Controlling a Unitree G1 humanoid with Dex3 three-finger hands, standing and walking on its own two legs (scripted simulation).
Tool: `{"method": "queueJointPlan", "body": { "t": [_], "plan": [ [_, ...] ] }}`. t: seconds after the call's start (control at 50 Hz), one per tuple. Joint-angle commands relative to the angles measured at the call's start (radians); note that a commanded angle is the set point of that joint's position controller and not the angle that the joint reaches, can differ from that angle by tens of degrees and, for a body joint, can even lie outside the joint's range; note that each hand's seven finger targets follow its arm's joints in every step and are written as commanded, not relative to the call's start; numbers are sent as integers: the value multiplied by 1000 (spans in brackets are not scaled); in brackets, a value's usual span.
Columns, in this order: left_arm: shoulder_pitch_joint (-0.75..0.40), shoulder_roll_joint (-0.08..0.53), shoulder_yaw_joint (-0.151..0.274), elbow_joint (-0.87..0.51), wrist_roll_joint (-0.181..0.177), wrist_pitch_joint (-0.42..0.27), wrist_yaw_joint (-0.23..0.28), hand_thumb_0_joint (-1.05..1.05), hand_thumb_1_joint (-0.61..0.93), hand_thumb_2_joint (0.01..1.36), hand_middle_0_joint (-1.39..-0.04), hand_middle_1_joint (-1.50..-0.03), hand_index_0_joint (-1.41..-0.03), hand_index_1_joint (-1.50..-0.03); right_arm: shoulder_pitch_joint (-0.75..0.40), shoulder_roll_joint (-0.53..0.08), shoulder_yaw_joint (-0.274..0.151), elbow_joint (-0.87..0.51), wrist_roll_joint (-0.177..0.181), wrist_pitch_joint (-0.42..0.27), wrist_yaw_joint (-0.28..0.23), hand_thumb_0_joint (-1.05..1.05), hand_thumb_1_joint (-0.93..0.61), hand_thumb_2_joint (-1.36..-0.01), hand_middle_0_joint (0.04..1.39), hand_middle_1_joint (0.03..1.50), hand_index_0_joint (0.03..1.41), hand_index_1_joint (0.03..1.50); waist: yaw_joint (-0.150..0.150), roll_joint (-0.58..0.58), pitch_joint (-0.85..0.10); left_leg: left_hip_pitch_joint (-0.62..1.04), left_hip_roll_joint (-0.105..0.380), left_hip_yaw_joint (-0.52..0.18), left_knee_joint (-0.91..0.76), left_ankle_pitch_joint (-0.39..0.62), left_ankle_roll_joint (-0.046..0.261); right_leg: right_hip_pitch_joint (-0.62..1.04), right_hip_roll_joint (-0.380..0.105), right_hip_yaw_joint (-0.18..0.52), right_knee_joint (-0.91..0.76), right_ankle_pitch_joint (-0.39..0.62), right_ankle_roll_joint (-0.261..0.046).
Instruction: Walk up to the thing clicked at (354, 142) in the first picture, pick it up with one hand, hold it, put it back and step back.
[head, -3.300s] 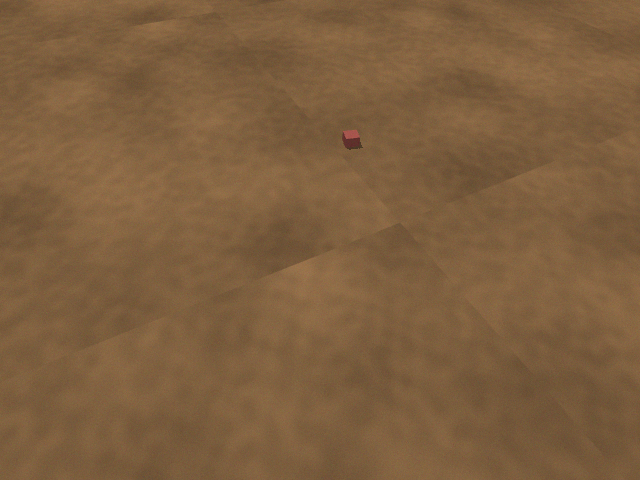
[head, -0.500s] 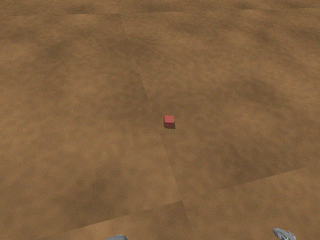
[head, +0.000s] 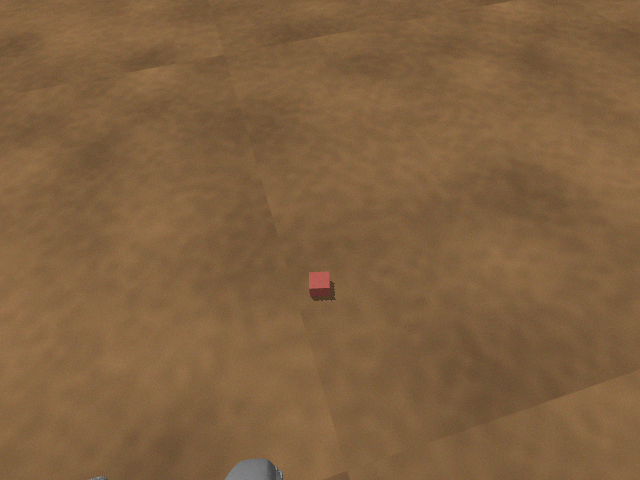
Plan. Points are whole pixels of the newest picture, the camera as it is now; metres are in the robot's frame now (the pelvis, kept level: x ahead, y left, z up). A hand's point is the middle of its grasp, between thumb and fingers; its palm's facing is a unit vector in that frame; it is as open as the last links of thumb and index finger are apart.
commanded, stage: walk up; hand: left
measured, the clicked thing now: (319, 284) +0.85 +0.07 -0.74
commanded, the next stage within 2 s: none
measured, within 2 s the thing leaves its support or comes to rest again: neither
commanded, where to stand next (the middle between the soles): +0.48 -0.19 m, yaw +5 degrees
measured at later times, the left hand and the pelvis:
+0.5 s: hand (207, 433) +0.21 +0.20 -0.16, palm faces -0.01 -0.96 -0.30, open 7.4 cm; pelvis +0.17 -0.07 +0.00, yaw +2 degrees
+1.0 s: hand (300, 347) +0.33 +0.06 -0.12, palm faces +0.06 -0.91 -0.41, open 7.4 cm; pelvis +0.32 -0.22 +0.01, yaw +2 degrees
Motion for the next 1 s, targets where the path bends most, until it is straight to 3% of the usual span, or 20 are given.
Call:
{"method": "queueJointPlan", "body": {
  "t": [0.0,0.12,0.2,0.26,0.28,0.3,0.32,0.34,0.36,0.42,0.5,0.6,0.66,0.7,0.72,0.74,0.76,0.84,0.88,0.98],
  "plan": [
    [58,251,69,-68,-3,-39,27,0,900,900,-200,-300,-200,-300,101,-162,-49,-36,-9,-23,7,0,-900,-900,200,300,200,300,3,-192,-45,-103,1,-23,-104,94,-7,148,-158,201,-300,150,-123],
    [92,257,65,-111,15,-35,21,0,900,900,-200,-300,-200,-300,-35,-152,-50,-100,-17,-27,18,0,-900,-900,200,300,200,300,46,-121,14,-85,22,5,-389,131,-23,157,-225,219,-342,57,-155],
    [118,258,58,-114,17,-20,20,0,900,900,-200,-300,-200,-300,-58,-138,-55,-116,-10,-31,11,0,-900,-900,200,300,200,300,49,-93,8,8,-22,56,-471,159,-5,171,-191,176,-275,196,-99],
    [87,259,52,-131,14,-14,23,0,900,900,-200,-300,-200,-300,67,-135,-63,-94,-11,-41,-3,0,-900,-900,200,300,200,300,-46,-45,-39,292,-85,98,-591,177,31,65,-147,102,-64,452,-68],
    [93,233,41,-141,10,-17,26,0,900,900,-200,-300,-200,-300,177,-169,-77,-72,-17,-46,-15,0,-900,-900,200,300,200,300,-98,14,-104,494,-63,44,-633,191,66,-32,-92,61,125,478,-31],
    [110,177,29,-154,-1,-18,29,0,900,900,-200,-300,-200,-300,281,-243,-103,-64,-39,-48,-28,0,-900,-900,200,300,200,300,-154,174,-182,670,143,-256,-714,57,147,-226,-2,15,411,218,20],
    [156,156,30,-146,-2,-7,31,0,900,900,-200,-300,-200,-300,265,-302,-119,-91,-39,-46,-39,0,-900,-900,200,300,200,300,-119,224,-183,734,382,-665,-800,49,249,-435,103,56,588,-296,66],
    [140,291,56,-132,9,10,39,0,900,900,-200,-300,-200,-300,214,-314,-131,-103,0,-41,-44,0,-900,-900,200,300,200,300,-116,93,-187,677,460,-746,-822,-43,324,-432,16,185,683,-316,37],
    [108,300,52,-125,16,8,40,0,900,900,-200,-300,-200,-300,162,-284,-125,-113,6,-39,-45,0,-900,-900,200,300,200,300,-107,20,-120,568,434,-660,-837,19,323,-425,-2,207,698,-265,38],
    [119,237,52,-94,2,13,22,0,900,900,-200,-300,-200,-300,64,-203,-79,-137,-3,-51,-38,0,-900,-900,200,300,200,300,-38,0,6,293,238,-221,-829,292,178,-273,-28,211,570,-134,29],
    [128,186,45,-87,-2,24,-8,0,900,900,-200,-300,-200,-300,12,-232,-82,-147,-18,-67,-19,0,-900,-900,200,300,200,300,-8,153,34,191,178,-52,-832,297,181,-208,-59,115,378,-54,48],
    [21,204,59,-81,0,22,-33,0,900,900,-200,-300,-200,-300,-17,-291,-99,-144,-24,-65,2,0,-900,-900,200,300,200,300,-31,200,9,106,156,-46,-863,-108,149,-56,-69,61,113,53,38],
    [92,226,71,-30,7,13,-26,0,900,900,-200,-300,-200,-300,-64,-290,-101,-145,-26,-47,3,0,-900,-900,200,300,200,300,23,147,-44,60,170,-36,-749,-182,134,110,-42,-7,46,38,24],
    [223,288,101,22,13,-9,-10,0,900,900,-200,-300,-200,-300,4,-184,-66,-131,-39,-30,0,0,-900,-900,200,300,200,300,81,-131,-111,-29,65,53,-366,-160,87,315,1,21,-26,-96,23],
    [304,363,125,31,29,-19,8,0,900,900,-200,-300,-200,-300,28,-95,-36,-141,-36,-27,3,0,-900,-900,200,300,200,300,126,-390,-86,-202,-39,93,-56,-159,48,372,-135,285,-205,-364,-20],
    [257,410,117,-13,21,-31,21,0,900,900,-200,-300,-200,-300,19,-102,-31,-162,-13,-26,-3,0,-900,-900,200,300,200,300,105,-448,-59,-343,-123,22,81,-173,0,332,-331,684,-411,-395,-112],
    [172,418,109,-33,5,-30,25,0,900,900,-200,-300,-200,-300,-1,-194,-59,-140,-24,-18,-15,0,-900,-900,200,300,200,300,76,-344,-19,-297,-47,-60,129,-163,0,235,-381,754,-423,-384,-178],
    [69,284,65,-50,-8,-41,44,0,900,900,-200,-300,-200,-300,94,-170,-54,-51,0,-20,7,0,-900,-900,200,300,200,300,-16,-232,-20,-132,-1,-81,-8,15,9,132,-207,312,-284,0,-142],
    [105,257,56,-43,-13,-54,49,0,900,900,-200,-300,-200,-300,94,-151,-48,-52,-9,-14,21,0,-900,-900,200,300,200,300,-5,-211,-42,-110,-17,-70,-78,58,-2,157,-198,252,-285,129,-159],
    [155,278,58,-57,-7,-73,61,0,900,900,-200,-300,-200,-300,-24,-139,-55,-111,-19,5,43,0,-900,-900,200,300,200,300,28,-114,12,-177,-35,-112,-240,121,-21,217,-271,260,-349,119,-137]
  ]
}}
